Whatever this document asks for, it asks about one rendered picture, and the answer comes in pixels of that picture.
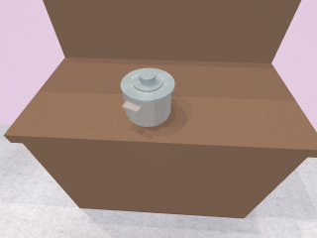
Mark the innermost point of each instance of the table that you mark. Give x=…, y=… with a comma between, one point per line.
x=234, y=133

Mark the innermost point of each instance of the lid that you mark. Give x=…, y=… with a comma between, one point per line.
x=156, y=91

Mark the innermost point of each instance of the pot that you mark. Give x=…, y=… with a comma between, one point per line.
x=147, y=114

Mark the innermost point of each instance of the knob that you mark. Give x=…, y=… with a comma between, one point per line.
x=147, y=76

